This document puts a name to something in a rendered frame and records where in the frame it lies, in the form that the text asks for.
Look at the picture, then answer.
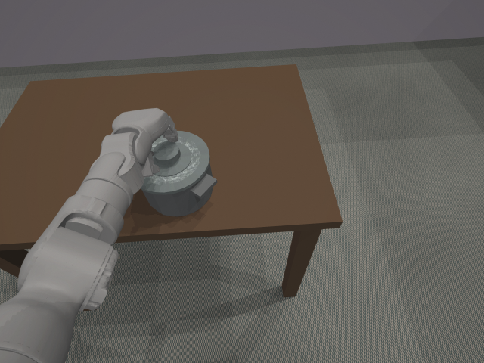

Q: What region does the left robot upper arm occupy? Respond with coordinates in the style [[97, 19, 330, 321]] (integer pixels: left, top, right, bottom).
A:
[[0, 226, 119, 363]]

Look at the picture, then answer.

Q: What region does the lid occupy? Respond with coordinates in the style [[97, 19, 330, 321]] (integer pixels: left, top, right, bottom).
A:
[[140, 131, 210, 195]]

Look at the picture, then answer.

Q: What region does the knob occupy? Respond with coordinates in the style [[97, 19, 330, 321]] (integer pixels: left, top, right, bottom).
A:
[[153, 141, 181, 165]]

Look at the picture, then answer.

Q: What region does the robot left forearm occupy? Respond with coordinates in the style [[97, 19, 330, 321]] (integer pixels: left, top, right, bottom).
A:
[[17, 124, 152, 291]]

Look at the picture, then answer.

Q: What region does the left robot hand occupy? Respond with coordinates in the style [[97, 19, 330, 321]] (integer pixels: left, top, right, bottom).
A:
[[112, 108, 178, 177]]

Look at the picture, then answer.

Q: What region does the table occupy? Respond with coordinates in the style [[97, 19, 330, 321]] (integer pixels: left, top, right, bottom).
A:
[[0, 64, 343, 311]]

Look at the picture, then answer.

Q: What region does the pot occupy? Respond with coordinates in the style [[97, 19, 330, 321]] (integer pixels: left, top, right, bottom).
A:
[[142, 164, 217, 216]]

